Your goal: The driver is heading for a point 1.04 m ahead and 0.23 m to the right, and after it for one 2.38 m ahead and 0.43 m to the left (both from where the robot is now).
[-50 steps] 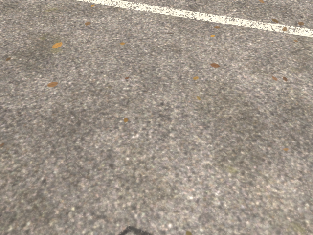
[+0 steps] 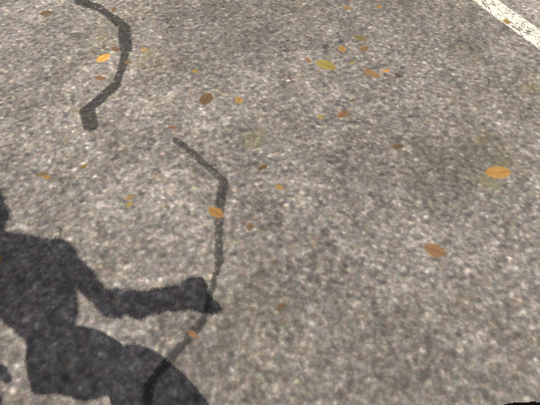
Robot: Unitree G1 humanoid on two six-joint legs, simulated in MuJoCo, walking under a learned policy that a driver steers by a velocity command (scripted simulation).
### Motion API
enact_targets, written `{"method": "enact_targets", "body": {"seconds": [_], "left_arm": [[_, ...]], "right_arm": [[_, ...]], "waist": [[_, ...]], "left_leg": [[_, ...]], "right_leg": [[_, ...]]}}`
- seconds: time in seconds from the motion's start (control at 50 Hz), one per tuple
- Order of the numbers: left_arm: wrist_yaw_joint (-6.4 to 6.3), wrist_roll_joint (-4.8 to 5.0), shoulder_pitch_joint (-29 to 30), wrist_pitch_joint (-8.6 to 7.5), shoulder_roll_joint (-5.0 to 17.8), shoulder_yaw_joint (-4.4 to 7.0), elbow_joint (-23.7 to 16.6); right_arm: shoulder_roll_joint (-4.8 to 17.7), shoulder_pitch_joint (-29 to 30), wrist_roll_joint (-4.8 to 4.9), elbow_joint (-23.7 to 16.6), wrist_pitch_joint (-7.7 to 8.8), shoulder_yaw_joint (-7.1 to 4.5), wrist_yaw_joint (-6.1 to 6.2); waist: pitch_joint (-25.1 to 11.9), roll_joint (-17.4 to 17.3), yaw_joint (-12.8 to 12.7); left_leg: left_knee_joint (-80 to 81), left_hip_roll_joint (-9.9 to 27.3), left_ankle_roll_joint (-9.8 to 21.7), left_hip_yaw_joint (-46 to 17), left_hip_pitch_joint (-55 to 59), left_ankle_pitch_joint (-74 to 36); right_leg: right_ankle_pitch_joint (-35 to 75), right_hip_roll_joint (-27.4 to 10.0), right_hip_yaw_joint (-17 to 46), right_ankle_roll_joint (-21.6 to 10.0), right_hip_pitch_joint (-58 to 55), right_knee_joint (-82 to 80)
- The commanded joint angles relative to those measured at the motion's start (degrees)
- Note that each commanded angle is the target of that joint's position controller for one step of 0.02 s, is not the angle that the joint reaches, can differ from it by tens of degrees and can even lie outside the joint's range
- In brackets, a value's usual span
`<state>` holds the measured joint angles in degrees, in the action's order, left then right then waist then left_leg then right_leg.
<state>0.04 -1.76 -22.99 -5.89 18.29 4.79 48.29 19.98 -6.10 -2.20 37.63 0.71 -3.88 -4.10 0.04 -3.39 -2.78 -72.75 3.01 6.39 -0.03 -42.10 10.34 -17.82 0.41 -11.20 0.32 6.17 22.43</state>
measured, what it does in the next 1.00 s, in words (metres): walks ahead, turning right: left foot, then right foot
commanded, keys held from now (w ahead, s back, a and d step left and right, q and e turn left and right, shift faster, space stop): w+q+shift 0.12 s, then w+shift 0.04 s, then w+e+shift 0.84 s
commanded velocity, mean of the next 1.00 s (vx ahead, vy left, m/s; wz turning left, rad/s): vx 1.00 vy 0.00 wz -0.26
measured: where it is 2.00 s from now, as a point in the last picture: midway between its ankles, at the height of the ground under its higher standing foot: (332, 142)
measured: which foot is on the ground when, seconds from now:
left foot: up 0.00-0.22, down 0.24-0.68, up 0.70-1.00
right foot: down 0.00-0.20, up 0.22-0.66, down 0.68-1.00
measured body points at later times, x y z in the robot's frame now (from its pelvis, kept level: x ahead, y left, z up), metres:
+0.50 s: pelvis +0.45 +0.07 +0.00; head +0.47 +0.07 +0.45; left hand +0.54 +0.34 -0.12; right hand +0.47 -0.20 -0.13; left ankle +0.35 +0.09 -0.73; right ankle +0.60 -0.07 -0.65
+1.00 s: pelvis +0.92 +0.06 +0.00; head +0.94 +0.04 +0.45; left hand +0.95 +0.34 -0.12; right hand +1.13 -0.20 -0.04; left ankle +1.17 +0.20 -0.67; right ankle +0.79 +0.05 -0.73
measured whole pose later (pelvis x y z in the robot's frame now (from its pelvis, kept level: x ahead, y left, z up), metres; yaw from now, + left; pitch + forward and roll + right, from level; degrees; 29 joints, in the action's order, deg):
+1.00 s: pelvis +0.92 +0.06 +0.00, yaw -19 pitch +2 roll +1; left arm 0.9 0.4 -27.5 -3.7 16.6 4.1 49.7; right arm 13.6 2.8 -2.5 33.1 4.0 3.1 -1.2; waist 1.1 -0.2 -7.0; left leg -41.8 7.0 -2.8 -5.7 -42.1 0.5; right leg -18.3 10.9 11.1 -9.9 0.1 18.3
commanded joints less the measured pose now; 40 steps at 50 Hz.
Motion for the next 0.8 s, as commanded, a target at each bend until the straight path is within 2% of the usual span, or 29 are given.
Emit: {"method": "enact_targets", "body": {"seconds": [0.02,0.06,0.1,0.14,0.16,0.18,0.2,0.22,0.24,0.26,0.28,0.3,0.32,0.36,0.38,0.42,0.46,0.48,0.54,0.6,0.64,0.66,0.68,0.7,0.72,0.74,0.76,0.78,0.8], "left_arm": [[0.5,0.17,4.87,-2.25,0.81,-1.11,-2.75],[0.37,0.16,2.64,-2.46,1.86,-1.08,-1.41],[-0.03,0.12,-1.25,-2.23,3.7,-0.86,0.1],[-0.7,0.07,-3.76,-1.58,6.4,-0.64,0.43],[-1.19,0.07,-4.46,-0.89,8.31,-0.4,0.54],[-1.54,-0.1,-4.13,0.04,10.23,-0.2,0.71],[-1.72,-0.31,-2.4,0.76,11.36,-0.2,0.24],[-1.63,-0.19,-0.05,1.33,11.6,-0.19,-0.36],[-0.67,-0.94,-3.3,1.5,3.8,-1.46,-1.61],[-0.49,3.11,-7.77,1.12,1.55,-2.51,-5.81],[-0.77,3.17,2.05,0.26,5.64,-1.78,-6.81],[-0.46,3.38,3.4,0.02,4.13,-2.13,-6.74],[-0.17,2.57,3.18,0.38,2.98,-2.46,-5.32],[1.09,1.05,-0.81,2.92,0.61,-2.76,-2.44],[1.75,0.87,-1.08,3.91,-0.06,-2.63,-1.91],[2.53,1.0,2.94,4.94,-1.1,-2.51,-2.61],[2.74,1.67,9.74,4.91,-1.39,-2.62,-4.39],[2.91,1.88,11.73,4.68,-2.19,-3.01,-5.21],[3.68,1.82,17.79,3.79,-2.05,-3.63,-6.95],[4.28,1.24,17.39,3.68,-0.23,-3.64,-7.19],[3.94,1.23,6.02,4.32,3.78,-2.27,-4.15],[3.47,1.13,-5.33,4.64,6.46,-0.93,-1.03],[2.53,1.27,-18.19,4.73,9.28,0.9,2.5],[1.58,3.48,-15.88,5.43,10.1,2.23,3.1],[1.58,1.31,-7.34,5.5,13.87,2.12,1.16],[0.91,0.72,-4.98,5.62,14.26,2.72,-1.55],[0.15,0.22,-3.25,5.45,8.61,1.79,-2.03],[0.16,0.42,-1.0,5.05,6.03,1.01,-1.37],[0.1,0.75,-0.37,4.07,6.44,0.87,-1.35]], "right_arm": [[-2.05,2.92,0.31,-5.92,-0.19,1.88,-1.11],[-1.54,7.88,0.23,-6.99,-0.21,2.23,-1.76],[-2.44,12.42,0.07,-7.61,0.15,2.87,-2.48],[-2.02,11.86,0.19,-6.69,0.57,2.85,-2.22],[-1.19,9.01,0.12,-5.66,0.78,2.58,-1.67],[0.08,2.31,-0.17,-3.44,1.12,2.02,-0.93],[2.32,-9.22,-0.34,0.43,1.3,0.82,0.05],[5.53,-20.07,-0.65,4.36,1.23,-0.97,1.36],[10.52,-17.72,-1.04,5.08,0.98,-2.39,2.69],[13.79,-16.92,-1.11,2.39,1.29,-2.71,2.99],[10.72,-18.8,-0.75,3.32,1.28,-3.01,3.64],[8.63,-16.16,-0.58,5.32,2.2,-2.41,4.14],[5.43,-13.76,-0.94,5.99,3.34,-1.7,3.97],[1.01,-11.6,-0.25,6.87,5.2,-0.2,4.04],[-0.28,-11.67,0.38,7.65,5.99,0.25,3.89],[-0.43,-12.73,1.33,9.11,7.22,0.34,3.3],[-1.52,-13.79,1.28,10.03,7.77,0.68,2.84],[-1.35,-13.95,1.18,10.24,8.0,0.82,2.78],[-0.98,-15.89,1.55,11.36,8.11,1.45,3.64],[3.0,-16.83,1.5,11.77,7.75,1.21,5.83],[6.75,-13.79,0.73,10.55,6.07,0.16,7.51],[8.35,-10.0,0.22,9.25,5.01,-0.43,7.78],[9.54,-4.83,-0.08,7.8,4.02,-1.04,7.5],[3.95,0.05,-0.27,7.05,4.35,0.04,5.74],[-4.42,-8.19,-0.41,1.67,6.11,2.8,4.85],[-2.63,-9.4,0.31,-1.53,7.54,3.66,4.46],[1.1,-6.57,-0.22,-0.73,8.54,3.42,4.2],[1.91,-4.28,-0.72,-1.04,8.21,3.09,4.03],[1.1,-3.44,-2.05,-1.21,7.09,3.6,4.12]], "waist": [[6.07,6.79,4.84],[8.53,4.58,3.67],[10.15,3.33,1.91],[7.49,5.67,2.79],[5.04,8.03,4.84],[1.28,9.6,8.65],[-3.86,10.68,13.87],[-7.85,9.44,19.1],[-10.32,-2.94,11.65],[-24.01,-10.25,8.48],[-19.33,1.61,12.29],[-8.05,3.22,8.96],[-2.83,8.15,6.02],[0.71,6.57,1.71],[1.56,5.05,0.66],[4.43,2.94,0.73],[7.39,2.44,2.05],[7.45,0.6,2.14],[7.88,2.1,3.16],[4.4,-0.77,1.11],[-2.09,-3.92,-5.68],[-6.52,-4.46,-11.51],[-9.83,-1.81,-18.36],[-4.61,11.91,-16.84],[-5.83,19.03,-2.05],[-15.23,15.6,-2.94],[-5.89,2.76,-1.44],[-0.47,-3.01,1.65],[2.71,-3.86,3.41]], "left_leg": [[4.44,3.88,-0.16,-3.11,-4.63,-8.66],[14.28,2.46,0.81,2.46,-1.24,-12.68],[23.11,0.15,2.78,8.08,2.68,-12.74],[27.52,-4.24,4.62,11.49,9.2,-10.65],[28.91,-6.44,5.43,11.63,13.15,-7.53],[30.48,-8.37,6.4,9.75,21.48,-3.79],[32.89,-9.45,7.69,6.86,34.32,-0.95],[39.3,-8.75,8.46,3.3,49.0,0.38],[35.63,4.08,7.64,-11.41,61.02,5.6],[45.54,20.27,15.14,-42.66,74.42,7.96],[53.53,17.2,12.08,-38.7,67.16,11.48],[56.0,16.3,10.8,-31.1,55.7,9.43],[57.63,14.55,8.76,-25.66,46.04,5.88],[61.41,11.06,5.15,-15.86,33.86,2.73],[63.12,9.79,3.91,-12.51,32.03,1.97],[65.58,7.74,0.5,-4.71,31.82,-5.96],[67.14,3.73,-2.78,4.31,31.71,-17.82],[67.27,2.99,-3.26,7.29,32.14,-22.61],[67.46,2.23,-5.3,13.36,36.71,-36.19],[60.78,5.13,-7.14,15.61,45.05,-63.68],[46.14,7.61,-7.59,15.09,47.48,-78.64],[32.32,8.74,-7.01,13.96,43.78,-80.1],[9.51,7.18,-5.98,12.89,34.9,-67.73],[-15.96,-6.15,-5.37,11.65,19.04,-6.01],[-30.01,-8.69,-7.53,2.52,-2.78,18.24],[-29.74,-7.41,-6.99,-6.74,-10.53,17.24],[-21.11,-3.46,-5.77,-7.52,-11.06,11.61],[-13.86,-0.81,-6.09,-7.1,-7.28,8.73],[-10.23,0.29,-6.89,-6.76,-3.91,9.23]], "right_leg": [[13.37,-15.07,5.81,-3.93,4.09,-15.91],[20.3,-12.54,-0.79,-2.79,3.83,-17.74],[32.63,-11.65,-5.01,-1.81,0.23,-17.33],[59.84,-12.78,-6.21,-1.51,-5.52,-11.62],[71.06,-14.12,-5.78,-1.7,-8.27,-6.66],[77.04,-15.76,-4.97,-2.75,-8.41,1.99],[78.57,-17.02,-3.64,-4.58,-5.51,13.83],[68.81,-14.95,-3.88,-5.29,2.26,31.09],[-0.15,-7.34,-1.51,-4.78,19.01,54.25],[-12.64,-1.19,10.13,-4.14,35.16,71.9],[-2.85,-2.31,15.17,-5.07,38.88,70.6],[1.04,-4.17,14.62,-5.05,39.18,65.99],[2.64,-6.67,15.22,-5.01,36.01,61.06],[4.47,-9.14,16.67,-4.45,28.05,55.46],[4.83,-9.62,16.92,-4.17,27.62,53.49],[8.97,-9.78,15.89,-3.98,31.76,49.51],[15.57,-8.15,12.75,-4.47,34.09,42.99],[19.2,-7.41,10.76,-4.84,33.97,39.09],[25.91,-4.52,3.96,-6.68,31.98,27.44],[26.92,0.96,-1.14,-9.24,24.28,18.56],[20.03,5.07,-1.68,-10.64,12.42,18.66],[15.55,5.88,0.33,-12.41,1.39,19.58],[10.78,3.96,6.42,-16.04,-11.14,15.73],[9.98,1.28,13.31,-17.55,-15.83,11.19],[23.73,-6.62,36.11,-25.55,-23.07,13.55],[-2.78,-14.96,57.32,-32.1,-29.33,-3.15],[-13.54,-15.07,58.87,-27.54,-18.8,-11.78],[-13.1,-12.93,53.52,-23.95,-8.46,-12.37],[-5.73,-10.62,49.83,-22.95,-0.78,-11.66]]}}
Keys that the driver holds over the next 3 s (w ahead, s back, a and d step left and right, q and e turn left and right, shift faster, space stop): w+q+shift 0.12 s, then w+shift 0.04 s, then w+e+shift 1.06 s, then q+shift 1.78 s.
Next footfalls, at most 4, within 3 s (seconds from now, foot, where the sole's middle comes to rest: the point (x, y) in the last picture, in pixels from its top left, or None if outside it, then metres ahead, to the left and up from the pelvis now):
0.24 left None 0.39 0.10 -0.77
0.68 right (279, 283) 0.83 0.05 -0.77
1.12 left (264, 167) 1.28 0.12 -0.77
1.48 right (367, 146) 1.40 -0.24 -0.77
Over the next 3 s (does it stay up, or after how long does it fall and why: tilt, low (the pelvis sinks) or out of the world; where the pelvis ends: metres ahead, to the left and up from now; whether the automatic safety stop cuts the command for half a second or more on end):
stays up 1.40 -0.09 0.00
